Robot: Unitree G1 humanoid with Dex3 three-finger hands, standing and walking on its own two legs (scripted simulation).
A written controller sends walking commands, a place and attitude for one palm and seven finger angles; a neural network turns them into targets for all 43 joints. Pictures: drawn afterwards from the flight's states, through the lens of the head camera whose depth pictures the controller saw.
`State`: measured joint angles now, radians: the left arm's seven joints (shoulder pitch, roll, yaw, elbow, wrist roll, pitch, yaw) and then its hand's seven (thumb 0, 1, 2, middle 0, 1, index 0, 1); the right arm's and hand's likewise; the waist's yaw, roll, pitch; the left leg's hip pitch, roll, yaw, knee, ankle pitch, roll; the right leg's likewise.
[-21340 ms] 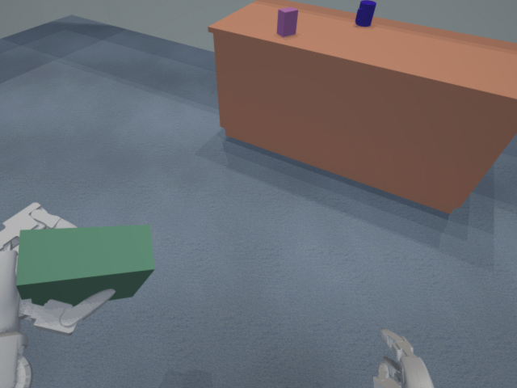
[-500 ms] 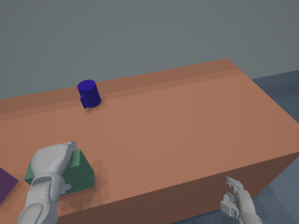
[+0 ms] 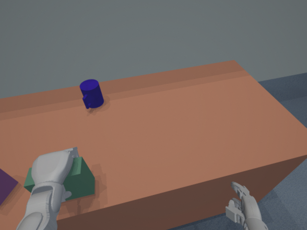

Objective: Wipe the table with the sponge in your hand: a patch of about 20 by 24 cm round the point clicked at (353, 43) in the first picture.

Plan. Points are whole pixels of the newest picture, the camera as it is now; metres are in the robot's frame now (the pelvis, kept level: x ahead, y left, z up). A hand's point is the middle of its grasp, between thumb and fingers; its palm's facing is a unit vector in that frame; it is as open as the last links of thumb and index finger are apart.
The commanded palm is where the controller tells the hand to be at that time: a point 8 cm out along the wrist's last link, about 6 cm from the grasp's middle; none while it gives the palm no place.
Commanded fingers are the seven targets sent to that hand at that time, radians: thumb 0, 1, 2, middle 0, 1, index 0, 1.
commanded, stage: lower the sponge onto the table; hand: left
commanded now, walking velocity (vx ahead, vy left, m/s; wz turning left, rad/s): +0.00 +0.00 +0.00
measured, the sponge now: (66, 184) +0.21 +0.30 -0.03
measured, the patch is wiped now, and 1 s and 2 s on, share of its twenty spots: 0.00 0.05 0.15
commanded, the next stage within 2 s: wipe forward along the first lane in 0.44 s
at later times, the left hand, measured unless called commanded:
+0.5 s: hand (61, 179) +0.21 +0.30 +0.00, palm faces -0.07 -0.06 -1.00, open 9.5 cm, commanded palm +0.19 +0.29 +0.05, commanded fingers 0.00 0.10 1.30 -1.20 -1.60 -1.20 -1.60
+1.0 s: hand (65, 161) +0.27 +0.31 +0.00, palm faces -0.11 -0.01 -0.99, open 9.5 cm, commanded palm +0.25 +0.31 +0.03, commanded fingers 0.00 0.10 1.30 -1.20 -1.60 -1.20 -1.60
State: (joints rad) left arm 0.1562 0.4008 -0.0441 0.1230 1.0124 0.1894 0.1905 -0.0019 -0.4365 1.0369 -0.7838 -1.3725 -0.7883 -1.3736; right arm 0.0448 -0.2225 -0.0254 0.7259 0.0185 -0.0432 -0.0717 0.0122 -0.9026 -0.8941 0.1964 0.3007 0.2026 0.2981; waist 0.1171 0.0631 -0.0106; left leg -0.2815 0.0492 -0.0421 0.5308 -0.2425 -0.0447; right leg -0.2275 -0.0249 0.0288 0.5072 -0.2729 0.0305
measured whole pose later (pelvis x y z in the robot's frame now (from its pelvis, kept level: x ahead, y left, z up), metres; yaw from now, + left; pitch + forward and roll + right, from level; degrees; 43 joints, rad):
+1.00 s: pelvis -0.01 -0.01 -0.01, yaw +1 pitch +5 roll +0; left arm -0.16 0.43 -0.01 0.50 1.03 0.18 0.21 0.01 -0.48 1.09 -0.79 -1.37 -0.80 -1.38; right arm 0.12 -0.25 -0.03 0.75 0.05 0.01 -0.08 0.01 -0.90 -0.89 0.20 0.30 0.20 0.30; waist 0.08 0.06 -0.07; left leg -0.48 0.05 -0.06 0.64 -0.26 -0.05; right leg -0.43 -0.02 0.02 0.64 -0.31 0.03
